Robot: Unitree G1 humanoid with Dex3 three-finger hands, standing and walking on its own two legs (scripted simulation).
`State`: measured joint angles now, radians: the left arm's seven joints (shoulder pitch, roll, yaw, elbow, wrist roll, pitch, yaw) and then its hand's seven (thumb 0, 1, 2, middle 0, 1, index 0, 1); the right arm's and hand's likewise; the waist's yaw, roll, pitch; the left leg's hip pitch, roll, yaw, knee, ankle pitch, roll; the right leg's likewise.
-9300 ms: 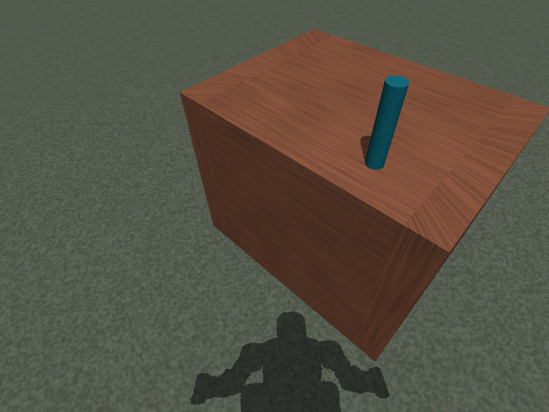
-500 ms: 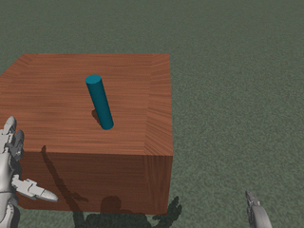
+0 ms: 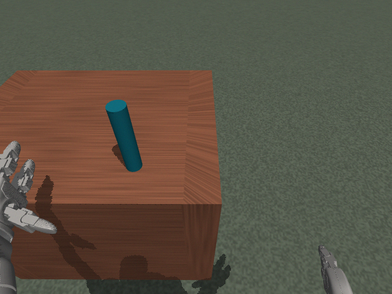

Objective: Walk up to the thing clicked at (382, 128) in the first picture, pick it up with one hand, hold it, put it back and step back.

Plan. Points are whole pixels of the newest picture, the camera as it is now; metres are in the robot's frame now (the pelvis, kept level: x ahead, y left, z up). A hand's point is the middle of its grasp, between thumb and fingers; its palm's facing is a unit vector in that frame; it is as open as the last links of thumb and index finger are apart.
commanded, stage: go down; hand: left
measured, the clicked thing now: (126, 139) +0.49 +0.20 +0.04
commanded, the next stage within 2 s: none
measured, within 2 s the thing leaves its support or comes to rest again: neither
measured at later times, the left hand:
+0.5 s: hand (31, 159) +0.36 +0.35 +0.12, palm faces +0.17 -0.99 +0.01, open 17.7 cm
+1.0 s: hand (30, 151) +0.39 +0.36 +0.11, palm faces +0.17 -0.98 +0.00, open 17.6 cm
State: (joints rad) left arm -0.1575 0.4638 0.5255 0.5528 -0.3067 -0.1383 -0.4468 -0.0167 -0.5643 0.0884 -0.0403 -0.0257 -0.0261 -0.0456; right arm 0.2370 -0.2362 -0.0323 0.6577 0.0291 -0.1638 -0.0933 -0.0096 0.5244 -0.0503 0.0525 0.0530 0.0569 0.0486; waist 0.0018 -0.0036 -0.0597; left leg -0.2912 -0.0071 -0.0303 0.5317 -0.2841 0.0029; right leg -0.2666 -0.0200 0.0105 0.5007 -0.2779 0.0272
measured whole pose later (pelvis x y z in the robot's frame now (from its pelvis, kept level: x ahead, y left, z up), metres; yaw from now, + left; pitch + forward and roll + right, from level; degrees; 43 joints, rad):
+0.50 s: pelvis -0.01 -0.01 -0.01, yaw +0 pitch +9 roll -1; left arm -0.52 0.74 0.60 1.01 -0.25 -0.20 -0.55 -0.02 -0.60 0.10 -0.04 -0.05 -0.03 -0.07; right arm 0.22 -0.25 0.04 0.67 0.01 -0.20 -0.12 -0.01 0.54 -0.05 0.05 0.05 0.06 0.05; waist -0.08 -0.03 -0.08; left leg -0.48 0.01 -0.04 0.63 -0.30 -0.01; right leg -0.45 0.00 0.01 0.59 -0.29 0.02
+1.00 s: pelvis +0.00 +0.00 -0.02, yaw +0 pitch +13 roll -2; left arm -0.58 0.78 0.62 1.04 -0.23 -0.18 -0.57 -0.02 -0.58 0.10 -0.04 -0.04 -0.03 -0.06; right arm 0.23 -0.24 0.05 0.60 0.01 -0.21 -0.11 -0.01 0.53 -0.05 0.05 0.05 0.06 0.05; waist -0.08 -0.01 -0.11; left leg -0.59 0.01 -0.04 0.73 -0.36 0.00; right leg -0.54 0.00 0.00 0.66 -0.34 0.03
